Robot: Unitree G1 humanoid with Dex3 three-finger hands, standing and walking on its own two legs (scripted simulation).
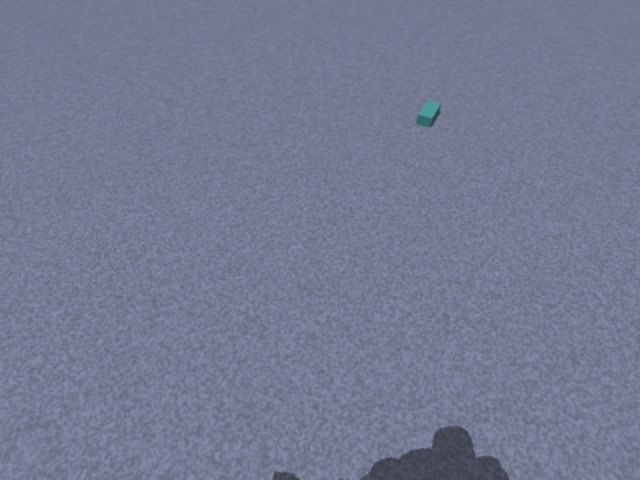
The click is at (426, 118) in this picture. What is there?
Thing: lying carton
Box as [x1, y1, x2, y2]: [416, 100, 440, 127]
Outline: 427,100 418,114 416,123 429,127 438,113 440,104
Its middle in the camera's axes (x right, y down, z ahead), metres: +0.61 -0.76 +2.25
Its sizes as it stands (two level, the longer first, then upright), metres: 0.172 0.083 0.059
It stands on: the floor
